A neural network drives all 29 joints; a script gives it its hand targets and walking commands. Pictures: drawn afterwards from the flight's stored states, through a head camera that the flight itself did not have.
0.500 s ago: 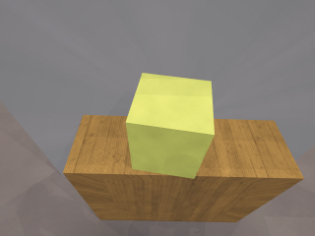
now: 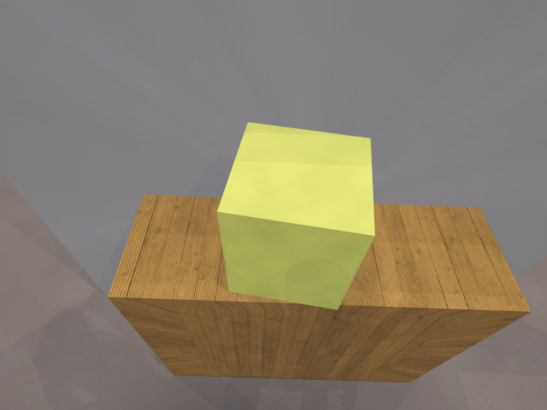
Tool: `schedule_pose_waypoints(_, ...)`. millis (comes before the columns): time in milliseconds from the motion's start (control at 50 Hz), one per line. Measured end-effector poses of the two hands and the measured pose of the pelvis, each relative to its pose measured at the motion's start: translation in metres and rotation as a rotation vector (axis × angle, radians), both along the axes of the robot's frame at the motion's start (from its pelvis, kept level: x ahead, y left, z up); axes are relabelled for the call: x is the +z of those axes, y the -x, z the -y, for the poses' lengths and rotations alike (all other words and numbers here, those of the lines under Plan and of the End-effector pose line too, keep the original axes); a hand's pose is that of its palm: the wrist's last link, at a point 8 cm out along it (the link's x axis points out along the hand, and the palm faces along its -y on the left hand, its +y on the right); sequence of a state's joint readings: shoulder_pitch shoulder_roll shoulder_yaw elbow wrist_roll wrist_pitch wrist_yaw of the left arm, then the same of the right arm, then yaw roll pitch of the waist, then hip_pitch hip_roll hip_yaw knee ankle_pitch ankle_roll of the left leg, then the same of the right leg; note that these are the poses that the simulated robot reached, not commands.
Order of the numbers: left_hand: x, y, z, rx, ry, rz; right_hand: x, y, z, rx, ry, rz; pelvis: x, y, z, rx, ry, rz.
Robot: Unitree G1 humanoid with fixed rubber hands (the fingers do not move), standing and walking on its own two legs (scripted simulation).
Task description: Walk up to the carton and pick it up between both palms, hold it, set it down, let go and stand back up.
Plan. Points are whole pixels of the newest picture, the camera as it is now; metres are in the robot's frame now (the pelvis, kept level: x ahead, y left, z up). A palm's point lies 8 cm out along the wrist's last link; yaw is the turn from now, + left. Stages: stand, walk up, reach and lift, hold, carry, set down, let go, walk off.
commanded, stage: stand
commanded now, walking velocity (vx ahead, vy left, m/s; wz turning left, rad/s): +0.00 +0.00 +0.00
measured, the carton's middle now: (294, 220) +0.42 -0.03 +0.00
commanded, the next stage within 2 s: none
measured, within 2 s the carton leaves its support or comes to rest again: neither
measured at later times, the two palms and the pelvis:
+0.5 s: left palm out of the picture -0.03 +0.20 -0.15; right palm out of the picture +0.00 -0.20 -0.15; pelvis +0.01 +0.00 +0.00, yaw +0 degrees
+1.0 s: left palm out of the picture -0.03 +0.20 -0.15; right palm out of the picture +0.01 -0.21 -0.15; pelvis +0.02 +0.00 +0.00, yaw +1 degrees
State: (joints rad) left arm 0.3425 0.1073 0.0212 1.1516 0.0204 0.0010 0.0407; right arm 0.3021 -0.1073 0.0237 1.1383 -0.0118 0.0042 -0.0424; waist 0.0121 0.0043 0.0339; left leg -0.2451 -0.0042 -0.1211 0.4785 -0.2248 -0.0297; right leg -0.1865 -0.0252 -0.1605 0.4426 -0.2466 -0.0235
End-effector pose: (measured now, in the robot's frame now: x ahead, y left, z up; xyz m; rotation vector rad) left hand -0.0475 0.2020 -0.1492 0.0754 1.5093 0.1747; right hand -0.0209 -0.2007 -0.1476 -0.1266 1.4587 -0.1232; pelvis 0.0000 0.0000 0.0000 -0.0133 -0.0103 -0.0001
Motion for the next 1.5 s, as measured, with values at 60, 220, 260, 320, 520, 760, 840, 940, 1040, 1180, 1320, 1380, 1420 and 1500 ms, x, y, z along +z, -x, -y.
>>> schedule_pose_waypoints(60,0.001,-0.002,-0.002,-0.001,-0.003,0.001,0.000,-0.002,0.001,0.000,-0.001,0.001,0.000,-0.001,0.000,0.000,-0.001,0.000)
schedule_pose_waypoints(220,0.001,-0.010,-0.006,-0.007,-0.014,0.011,0.000,-0.010,0.003,0.001,0.005,0.014,0.000,-0.006,0.000,0.001,-0.002,-0.001)
schedule_pose_waypoints(260,0.001,-0.011,-0.006,-0.007,-0.015,0.007,0.000,-0.013,0.003,0.001,0.006,0.018,0.000,-0.007,0.000,0.001,-0.002,-0.002)
schedule_pose_waypoints(320,0.001,-0.012,-0.004,-0.007,-0.012,0.006,0.000,-0.014,0.004,0.002,0.006,0.017,0.000,-0.008,0.000,0.002,-0.003,-0.003)
schedule_pose_waypoints(520,0.002,-0.019,-0.003,0.000,-0.015,0.013,-0.001,-0.020,0.004,0.009,0.001,0.010,0.000,-0.013,0.002,0.007,-0.005,-0.001)
schedule_pose_waypoints(760,0.004,-0.022,-0.006,0.000,-0.032,0.012,-0.003,-0.024,0.007,0.006,0.000,0.013,0.000,-0.016,0.003,0.009,-0.006,0.004)
schedule_pose_waypoints(840,0.004,-0.022,-0.008,0.002,-0.040,0.015,-0.003,-0.025,0.007,0.008,-0.001,0.009,0.000,-0.016,0.004,0.009,-0.005,0.003)
schedule_pose_waypoints(940,0.003,-0.022,-0.003,0.006,-0.028,0.014,-0.003,-0.027,0.009,0.015,0.000,0.016,0.000,-0.016,0.004,0.011,-0.004,0.003)
schedule_pose_waypoints(1040,0.002,-0.020,0.001,0.012,-0.017,0.013,-0.002,-0.031,0.011,0.019,0.007,0.019,0.000,-0.017,0.005,0.012,-0.004,0.003)
schedule_pose_waypoints(1180,0.002,-0.018,0.002,0.009,-0.010,0.005,-0.001,-0.033,0.012,0.018,0.010,0.022,0.000,-0.018,0.005,0.011,-0.006,0.003)
schedule_pose_waypoints(1320,0.003,-0.018,0.004,0.007,-0.013,0.001,-0.002,-0.031,0.010,0.014,0.003,0.015,0.000,-0.018,0.005,0.010,-0.006,0.003)
schedule_pose_waypoints(1380,0.003,-0.019,0.004,0.006,-0.015,0.004,-0.002,-0.029,0.010,0.012,0.001,0.011,0.000,-0.018,0.005,0.012,-0.004,0.003)
schedule_pose_waypoints(1420,0.003,-0.020,0.004,0.005,-0.015,0.006,-0.002,-0.028,0.009,0.010,0.000,0.006,0.000,-0.018,0.005,0.013,-0.003,0.002)
schedule_pose_waypoints(1500,0.003,-0.023,0.004,0.004,-0.016,0.011,-0.002,-0.026,0.008,0.010,-0.001,0.002,0.000,-0.018,0.006,0.012,-0.005,0.001)
